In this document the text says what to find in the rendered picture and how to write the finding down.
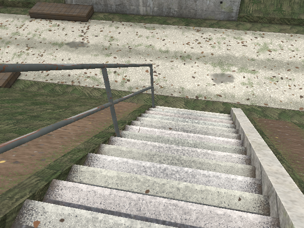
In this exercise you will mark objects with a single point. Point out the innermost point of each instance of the stairs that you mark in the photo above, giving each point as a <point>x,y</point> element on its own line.
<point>171,168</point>

